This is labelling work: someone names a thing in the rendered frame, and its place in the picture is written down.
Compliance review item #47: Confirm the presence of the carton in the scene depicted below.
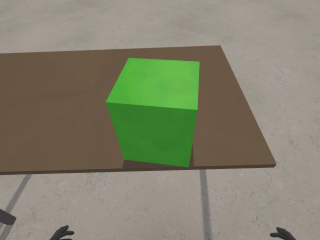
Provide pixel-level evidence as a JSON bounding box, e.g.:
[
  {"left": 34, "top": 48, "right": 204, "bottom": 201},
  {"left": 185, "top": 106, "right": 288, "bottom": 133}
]
[{"left": 106, "top": 58, "right": 200, "bottom": 168}]

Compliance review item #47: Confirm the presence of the robot right hand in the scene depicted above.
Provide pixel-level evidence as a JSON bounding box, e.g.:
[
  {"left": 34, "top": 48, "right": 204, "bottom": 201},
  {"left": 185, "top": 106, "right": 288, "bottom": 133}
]
[{"left": 270, "top": 227, "right": 296, "bottom": 240}]

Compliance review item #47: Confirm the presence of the robot left hand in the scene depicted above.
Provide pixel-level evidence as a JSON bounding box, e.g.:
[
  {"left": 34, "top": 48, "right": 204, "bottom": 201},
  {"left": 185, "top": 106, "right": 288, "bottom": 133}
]
[{"left": 50, "top": 225, "right": 75, "bottom": 240}]

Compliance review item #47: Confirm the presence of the table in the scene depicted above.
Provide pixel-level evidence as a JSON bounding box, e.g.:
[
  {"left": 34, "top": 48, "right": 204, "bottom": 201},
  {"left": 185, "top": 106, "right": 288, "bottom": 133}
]
[{"left": 0, "top": 45, "right": 277, "bottom": 225}]

